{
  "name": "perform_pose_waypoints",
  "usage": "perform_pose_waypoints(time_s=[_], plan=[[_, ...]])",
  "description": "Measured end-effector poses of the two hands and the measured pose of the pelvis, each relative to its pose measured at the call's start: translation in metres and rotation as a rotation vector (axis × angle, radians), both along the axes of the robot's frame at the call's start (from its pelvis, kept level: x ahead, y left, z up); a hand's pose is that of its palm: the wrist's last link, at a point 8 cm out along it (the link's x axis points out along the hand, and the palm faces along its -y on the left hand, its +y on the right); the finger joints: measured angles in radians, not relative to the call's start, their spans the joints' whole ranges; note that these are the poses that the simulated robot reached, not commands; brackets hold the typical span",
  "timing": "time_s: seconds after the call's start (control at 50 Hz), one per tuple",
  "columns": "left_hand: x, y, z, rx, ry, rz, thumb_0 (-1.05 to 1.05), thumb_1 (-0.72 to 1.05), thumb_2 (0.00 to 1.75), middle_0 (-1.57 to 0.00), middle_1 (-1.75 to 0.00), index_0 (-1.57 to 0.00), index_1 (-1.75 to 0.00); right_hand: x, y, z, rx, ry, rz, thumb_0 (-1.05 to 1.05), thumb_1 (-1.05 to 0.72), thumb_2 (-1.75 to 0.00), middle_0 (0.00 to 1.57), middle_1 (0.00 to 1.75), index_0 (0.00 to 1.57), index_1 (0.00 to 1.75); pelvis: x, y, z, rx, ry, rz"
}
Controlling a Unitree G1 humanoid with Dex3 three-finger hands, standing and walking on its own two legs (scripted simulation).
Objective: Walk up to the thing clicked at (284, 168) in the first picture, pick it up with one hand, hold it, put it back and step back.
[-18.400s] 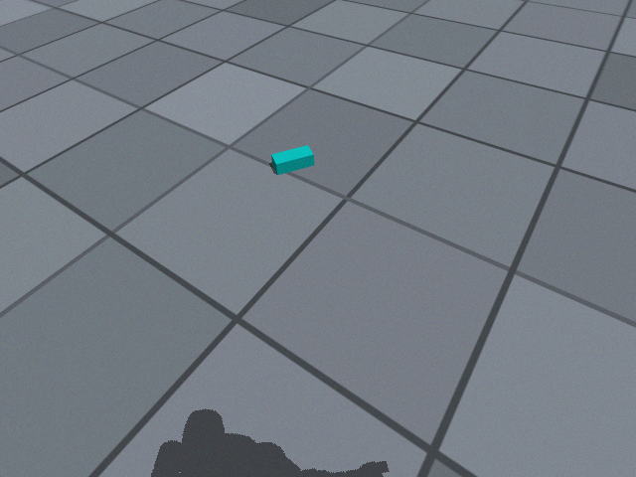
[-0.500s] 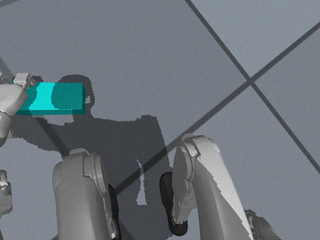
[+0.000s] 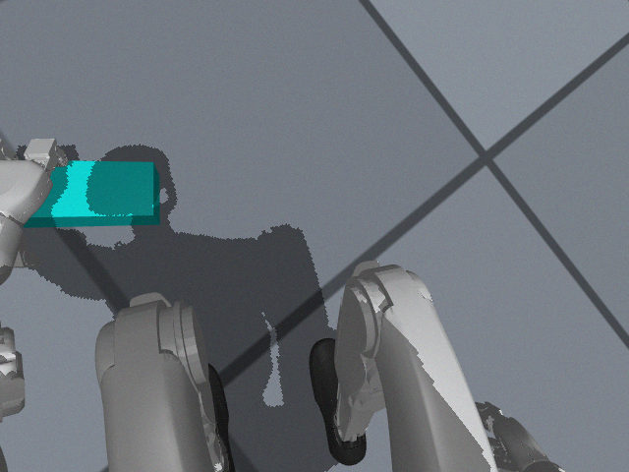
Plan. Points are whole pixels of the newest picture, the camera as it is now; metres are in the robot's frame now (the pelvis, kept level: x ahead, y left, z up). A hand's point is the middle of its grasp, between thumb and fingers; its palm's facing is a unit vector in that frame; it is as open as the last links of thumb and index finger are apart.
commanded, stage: rise first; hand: left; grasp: from above
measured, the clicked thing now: (89, 194) +0.49 +0.30 -0.29
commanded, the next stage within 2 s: approach in 1.40 s
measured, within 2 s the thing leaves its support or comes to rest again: neither
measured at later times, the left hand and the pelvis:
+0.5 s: hand (27, 205) +0.44 +0.34 -0.18, palm faces -0.48 -0.05 -0.87, open 14.1 cm; pelvis +0.00 +0.00 +0.00, yaw +0 degrees
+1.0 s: hand (17, 204) +0.44 +0.35 -0.17, palm faces -0.48 -0.03 -0.88, open 14.1 cm; pelvis +0.00 +0.00 +0.00, yaw -1 degrees
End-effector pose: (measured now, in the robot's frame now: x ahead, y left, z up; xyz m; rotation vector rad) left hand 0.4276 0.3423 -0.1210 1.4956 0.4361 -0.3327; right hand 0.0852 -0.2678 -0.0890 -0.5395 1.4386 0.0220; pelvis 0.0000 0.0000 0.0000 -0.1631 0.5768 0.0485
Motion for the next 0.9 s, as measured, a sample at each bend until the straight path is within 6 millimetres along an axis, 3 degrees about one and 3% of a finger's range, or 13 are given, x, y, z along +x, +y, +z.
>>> perform_pose_waypoints(time_s=[0.56,0.9], plan=[[0.016,0.000,0.000,0.004,0.014,0.005,0.00,-0.53,1.01,-0.07,-1.02,-0.08,-1.02,-0.025,0.003,0.005,0.001,0.032,-0.024,0.00,-0.93,-0.91,0.21,0.30,0.20,0.30,-0.003,0.001,-0.003,-0.013,-0.016,-0.004],[0.016,0.006,0.007,0.021,-0.002,-0.002,0.00,-0.54,1.02,-0.07,-1.02,-0.08,-1.02,-0.016,0.008,0.005,0.005,0.008,-0.009,0.00,-0.93,-0.90,0.21,0.30,0.20,0.30,-0.003,0.003,-0.001,-0.015,-0.011,-0.002]])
